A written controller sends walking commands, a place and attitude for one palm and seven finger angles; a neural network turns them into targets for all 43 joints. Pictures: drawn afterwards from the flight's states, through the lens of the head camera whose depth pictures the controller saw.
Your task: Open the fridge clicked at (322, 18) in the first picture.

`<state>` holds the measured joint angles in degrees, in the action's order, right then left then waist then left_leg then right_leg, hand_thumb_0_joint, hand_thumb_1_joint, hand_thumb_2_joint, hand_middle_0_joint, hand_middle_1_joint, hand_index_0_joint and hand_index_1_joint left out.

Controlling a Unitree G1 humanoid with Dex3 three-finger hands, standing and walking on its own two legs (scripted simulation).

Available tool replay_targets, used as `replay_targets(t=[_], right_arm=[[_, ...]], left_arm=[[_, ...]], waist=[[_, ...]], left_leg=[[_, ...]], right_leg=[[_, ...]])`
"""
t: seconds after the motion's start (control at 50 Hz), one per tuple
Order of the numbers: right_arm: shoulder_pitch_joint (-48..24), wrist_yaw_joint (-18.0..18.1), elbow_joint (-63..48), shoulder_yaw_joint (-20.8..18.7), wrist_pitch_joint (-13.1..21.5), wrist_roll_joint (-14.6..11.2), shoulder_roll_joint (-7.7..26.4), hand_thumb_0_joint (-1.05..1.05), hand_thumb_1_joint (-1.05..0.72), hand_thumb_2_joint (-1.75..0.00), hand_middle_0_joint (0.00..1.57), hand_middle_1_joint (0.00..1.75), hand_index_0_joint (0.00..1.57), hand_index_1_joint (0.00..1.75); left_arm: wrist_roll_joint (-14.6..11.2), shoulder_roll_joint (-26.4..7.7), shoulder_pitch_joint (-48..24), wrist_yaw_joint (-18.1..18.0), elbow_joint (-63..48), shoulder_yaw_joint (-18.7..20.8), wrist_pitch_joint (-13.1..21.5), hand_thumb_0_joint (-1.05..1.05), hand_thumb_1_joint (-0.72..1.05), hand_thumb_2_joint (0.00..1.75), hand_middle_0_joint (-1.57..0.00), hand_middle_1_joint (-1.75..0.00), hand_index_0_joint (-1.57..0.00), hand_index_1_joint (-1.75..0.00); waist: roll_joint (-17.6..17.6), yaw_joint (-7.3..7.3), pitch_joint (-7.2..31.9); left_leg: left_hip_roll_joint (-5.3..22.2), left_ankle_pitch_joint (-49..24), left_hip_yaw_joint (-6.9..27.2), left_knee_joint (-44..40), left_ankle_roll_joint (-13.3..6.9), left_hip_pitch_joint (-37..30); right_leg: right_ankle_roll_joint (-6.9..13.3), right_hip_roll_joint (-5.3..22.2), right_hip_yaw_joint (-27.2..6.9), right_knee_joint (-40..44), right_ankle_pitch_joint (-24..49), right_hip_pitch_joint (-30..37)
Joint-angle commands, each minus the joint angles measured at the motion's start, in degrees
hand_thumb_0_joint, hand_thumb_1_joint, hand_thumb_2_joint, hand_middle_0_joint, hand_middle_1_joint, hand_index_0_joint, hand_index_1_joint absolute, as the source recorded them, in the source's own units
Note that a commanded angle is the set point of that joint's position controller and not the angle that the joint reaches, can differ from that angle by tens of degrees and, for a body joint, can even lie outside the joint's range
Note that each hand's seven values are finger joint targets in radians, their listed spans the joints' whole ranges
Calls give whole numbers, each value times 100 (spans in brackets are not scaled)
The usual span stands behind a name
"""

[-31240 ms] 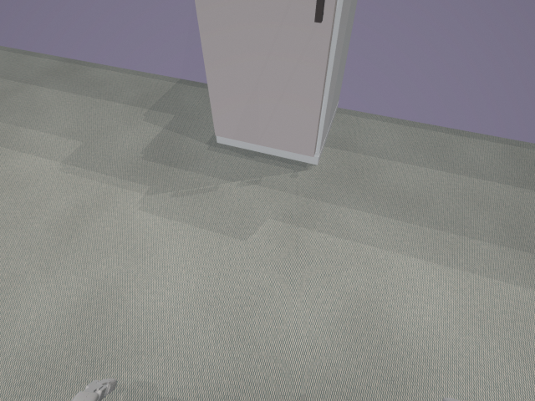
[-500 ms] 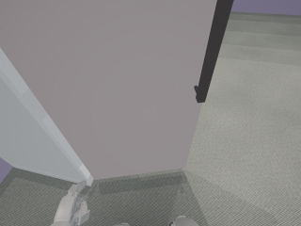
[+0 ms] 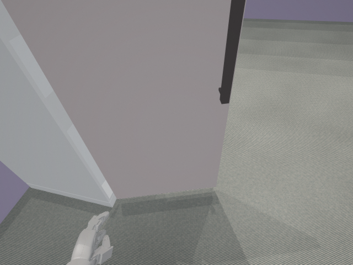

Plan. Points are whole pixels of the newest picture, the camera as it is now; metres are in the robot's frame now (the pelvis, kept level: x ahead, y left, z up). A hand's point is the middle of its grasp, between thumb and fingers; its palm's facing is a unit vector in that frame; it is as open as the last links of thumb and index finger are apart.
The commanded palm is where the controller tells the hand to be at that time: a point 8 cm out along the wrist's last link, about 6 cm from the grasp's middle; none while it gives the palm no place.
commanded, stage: stop stepping back and stand still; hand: right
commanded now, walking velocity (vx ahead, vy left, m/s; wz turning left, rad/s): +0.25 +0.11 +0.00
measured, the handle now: (229, 44) +0.62 -0.15 +0.20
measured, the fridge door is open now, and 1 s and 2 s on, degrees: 69 69 69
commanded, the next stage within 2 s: let the arm hang, fingers relaxed in 0.56 s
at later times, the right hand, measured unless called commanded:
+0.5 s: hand out of the picture +0.15 -0.26 +0.17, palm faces +0.49 +0.80 -0.34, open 7.4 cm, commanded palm +0.10 -0.29 +0.19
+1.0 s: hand out of the picture +0.01 -0.20 -0.18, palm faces +0.08 +0.98 -0.16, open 7.0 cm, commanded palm none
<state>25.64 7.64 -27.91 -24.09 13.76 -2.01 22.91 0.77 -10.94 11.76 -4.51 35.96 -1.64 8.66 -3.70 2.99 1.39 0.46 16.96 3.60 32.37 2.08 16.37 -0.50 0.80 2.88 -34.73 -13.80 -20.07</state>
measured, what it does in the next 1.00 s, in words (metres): steps on the spot: left foot, then right foot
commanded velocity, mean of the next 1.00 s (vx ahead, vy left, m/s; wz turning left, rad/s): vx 0.08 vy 0.01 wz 0.00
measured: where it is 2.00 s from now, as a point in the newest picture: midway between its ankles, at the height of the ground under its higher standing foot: outside the picture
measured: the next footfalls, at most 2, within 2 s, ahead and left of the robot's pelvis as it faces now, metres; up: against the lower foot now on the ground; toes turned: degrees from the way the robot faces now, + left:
left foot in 0.30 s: -0.03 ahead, +0.08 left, +0.00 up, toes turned +4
right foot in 0.54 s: +0.02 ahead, -0.14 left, +0.00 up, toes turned -4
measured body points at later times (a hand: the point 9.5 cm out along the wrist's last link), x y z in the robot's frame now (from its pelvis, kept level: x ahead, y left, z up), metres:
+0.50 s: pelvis -0.05 +0.00 +0.01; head -0.08 +0.00 +0.46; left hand +0.07 +0.27 -0.08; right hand +0.12 -0.30 +0.19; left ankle -0.07 +0.08 -0.73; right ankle -0.02 -0.13 -0.71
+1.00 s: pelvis -0.04 -0.02 -0.01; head -0.02 -0.05 +0.44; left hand +0.03 +0.23 -0.13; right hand +0.01 -0.25 -0.17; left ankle -0.07 +0.08 -0.73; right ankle -0.02 -0.14 -0.73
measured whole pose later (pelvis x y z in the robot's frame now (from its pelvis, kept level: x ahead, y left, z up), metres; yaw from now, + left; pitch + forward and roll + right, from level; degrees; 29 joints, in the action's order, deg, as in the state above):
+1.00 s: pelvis -0.04 -0.02 -0.01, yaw -2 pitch -1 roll +1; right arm 16.1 1.7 48.4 -2.6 -3.7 1.0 10.9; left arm 2.0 -11.1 13.6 -0.9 52.0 0.0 -1.8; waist -3.9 -0.1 -4.0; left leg 0.3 22.3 -6.2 35.9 -1.3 12.1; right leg -0.1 1.8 1.1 -37.6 -17.2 -19.1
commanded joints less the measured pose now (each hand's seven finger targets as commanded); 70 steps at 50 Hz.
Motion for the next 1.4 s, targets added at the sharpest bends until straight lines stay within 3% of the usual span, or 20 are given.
replay_targets(t=[0.0,0.02,0.06,0.12,0.22,0.24,0.28,0.32,0.46,0.54,0.6,0.62,0.64,0.68,0.78,0.84,0.9,0.94,1.12,1.38], right_arm=[[-817,185,-1223,-478,281,-23,1001,0,-90,-90,20,30,20,30],[-717,170,-1236,-551,299,-30,1042,0,-90,-90,20,30,20,30],[-230,141,-1832,-741,234,-119,1207,0,-90,-90,20,30,20,30],[648,152,-1885,-605,145,-2,926,0,-90,-90,20,30,20,30],[716,256,-1195,-823,-53,54,1129,0,-90,-90,20,30,20,30],[672,255,-1020,-886,-94,71,1226,0,-90,-90,20,30,20,30],[-16,226,-1030,-870,-89,-22,1356,0,-90,-90,20,30,20,30],[-441,236,-815,-917,119,-18,1339,0,-90,-90,20,30,20,30],[-842,197,-566,-167,128,84,914,0,-90,-90,20,30,20,30],[-534,263,-1361,-761,300,38,1377,0,-90,-90,20,30,20,30],[-48,192,-1349,-934,301,25,1343,0,-90,-90,20,30,20,30],[10,191,-1322,-957,308,34,1316,0,-90,-90,20,30,20,30],[138,-569,3366,1855,-673,462,-194,0,-90,-90,20,30,20,30],[6,-773,3653,1728,-1394,424,-314,0,-90,-90,20,30,20,30],[-735,-721,5061,1771,-1303,441,16,0,-90,-90,20,30,20,30],[-1182,-627,5897,1900,-1424,421,-9,0,-90,-90,20,30,20,30],[-1047,-610,6586,2083,-1470,318,-385,0,-90,-90,20,30,20,30],[-905,-639,7176,2112,-1501,287,-423,0,-90,-90,20,30,20,30],[-845,-671,8536,2216,-1373,296,-606,0,-90,-90,20,30,20,30],[-767,-609,9195,2302,-1381,303,-690,0,-90,-90,20,30,20,30]], left_arm=[[-41,-934,-271,-58,-926,454,428,0,90,90,-20,-30,-20,-30],[-88,-1029,-374,-27,-959,553,418,0,90,90,-20,-30,-20,-30],[20,-718,-355,17,-994,418,501,0,90,90,-20,-30,-20,-30],[-31,-747,-472,159,-987,362,451,0,90,90,-20,-30,-20,-30],[57,-844,-506,14,-1029,426,103,0,90,90,-20,-30,-20,-30],[62,-823,-466,-8,-999,458,40,0,90,90,-20,-30,-20,-30],[-14,-822,-416,-14,-923,491,-29,0,90,90,-20,-30,-20,-30],[42,-768,-156,33,-630,441,95,0,90,90,-20,-30,-20,-30],[27,-804,-344,-129,-592,370,293,0,90,90,-20,-30,-20,-30],[3,-1007,-291,-103,-815,431,389,0,90,90,-20,-30,-20,-30],[49,-834,-379,-34,-765,345,370,0,90,90,-20,-30,-20,-30],[13,-818,-348,-7,-781,344,386,0,90,90,-20,-30,-20,-30],[-77,-1435,-382,428,510,694,412,0,90,90,-20,-30,-20,-30],[-55,-1044,1,405,297,642,-247,0,90,90,-20,-30,-20,-30],[75,-1000,-136,403,335,550,-650,0,90,90,-20,-30,-20,-30],[122,-851,3,390,613,491,-861,0,90,90,-20,-30,-20,-30],[160,-1056,167,356,1022,413,-851,0,90,90,-20,-30,-20,-30],[122,-1025,-170,310,1186,359,-903,0,90,90,-20,-30,-20,-30],[34,-711,334,209,1923,373,-897,0,90,90,-20,-30,-20,-30],[52,-557,379,247,2540,337,-880,0,90,90,-20,-30,-20,-30]], waist=[[1811,-250,696],[1156,-270,508],[1540,-382,650],[1605,-261,475],[1531,-221,273],[740,-213,179],[-1159,-190,-228],[-498,-375,316],[35,-315,-408],[1426,-253,31],[1754,-210,-67],[1504,-203,-91],[769,-575,-3],[-19,-446,461],[-1782,-234,282],[-1010,-415,-81],[1402,-358,41],[1974,-197,-223],[610,-401,236],[365,-347,-532]], left_leg=[[-180,1211,-85,1321,-171,900],[-352,1125,-86,1487,-128,863],[-71,937,-28,1950,-143,1093],[-125,539,-509,1254,-196,148],[-406,1054,-1045,-599,-532,-1684],[6,1226,-350,-1183,-755,-1615],[1983,1567,2619,-2552,-1629,-575],[1776,-183,1780,-1855,-1564,-967],[1003,1721,546,-1544,-945,722],[-19,150,-252,443,-242,790],[-54,309,-461,-38,-191,-343],[-22,-72,-408,-429,-215,-582],[554,-2269,-316,58,-381,-125],[1019,-3480,118,-16,-566,-143],[1467,-4769,300,-239,-1144,-1277],[1260,-3835,52,-276,-1022,-771],[368,-795,-477,179,-328,133],[230,143,-473,-210,-310,-466],[467,-768,-266,-1223,-451,-586],[482,-116,-248,-1397,-399,-273]], right_leg=[[608,1713,-2072,2093,511,1465],[803,1758,-2109,2370,-582,1083],[652,1728,-2574,2655,-855,1234],[550,1324,-1296,2790,-1811,383],[253,816,-624,2006,-2912,-1000],[238,483,-338,822,-2455,-1178],[102,-61,-129,-2374,-1251,-1777],[18,171,-348,-2675,-841,-1662],[247,66,268,320,-531,724],[834,1325,-1849,1528,-70,1232],[749,1225,-1408,1680,-117,64],[631,1023,-1016,1381,55,-11],[257,593,-256,60,1595,199],[-8,491,-135,-535,1378,229],[107,49,-241,-1282,-1044,-979],[106,68,-169,-468,-415,-248],[519,985,-1148,622,2708,968],[618,999,-1163,1126,1538,218],[321,704,-665,1112,779,1033],[289,650,-624,1792,-113,788]])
